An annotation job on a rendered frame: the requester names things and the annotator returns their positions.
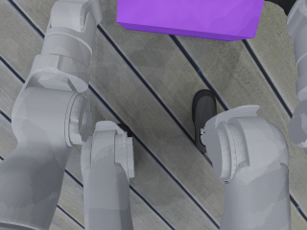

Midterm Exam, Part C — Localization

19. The robot right upper arm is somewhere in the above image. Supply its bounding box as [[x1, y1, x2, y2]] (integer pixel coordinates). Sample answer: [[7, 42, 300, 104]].
[[288, 99, 307, 155]]

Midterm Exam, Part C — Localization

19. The robot left thigh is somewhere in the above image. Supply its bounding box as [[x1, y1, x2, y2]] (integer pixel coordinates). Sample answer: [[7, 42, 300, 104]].
[[83, 129, 135, 230]]

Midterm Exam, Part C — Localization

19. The left robot shin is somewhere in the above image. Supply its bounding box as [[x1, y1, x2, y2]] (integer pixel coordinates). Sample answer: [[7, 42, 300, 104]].
[[81, 121, 124, 175]]

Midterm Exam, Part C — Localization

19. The robot left upper arm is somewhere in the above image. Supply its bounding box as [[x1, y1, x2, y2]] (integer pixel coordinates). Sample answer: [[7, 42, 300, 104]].
[[0, 86, 92, 230]]

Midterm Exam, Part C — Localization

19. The carton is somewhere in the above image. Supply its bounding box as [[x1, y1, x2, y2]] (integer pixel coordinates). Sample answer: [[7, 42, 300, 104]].
[[116, 0, 265, 41]]

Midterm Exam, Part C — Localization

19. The right robot forearm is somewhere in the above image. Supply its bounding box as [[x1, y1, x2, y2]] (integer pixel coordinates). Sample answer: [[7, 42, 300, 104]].
[[286, 0, 307, 102]]

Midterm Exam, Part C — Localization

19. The left robot forearm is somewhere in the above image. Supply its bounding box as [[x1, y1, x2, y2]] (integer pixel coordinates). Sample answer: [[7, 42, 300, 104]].
[[11, 0, 103, 135]]

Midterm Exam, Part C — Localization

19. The right robot hand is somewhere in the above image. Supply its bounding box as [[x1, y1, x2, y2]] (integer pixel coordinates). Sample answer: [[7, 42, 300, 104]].
[[264, 0, 296, 16]]

